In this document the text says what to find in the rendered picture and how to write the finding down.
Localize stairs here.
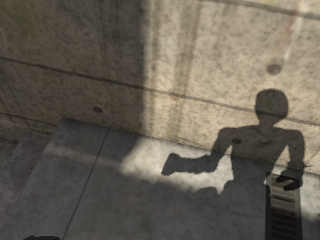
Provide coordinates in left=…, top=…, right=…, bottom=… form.
left=0, top=128, right=53, bottom=230

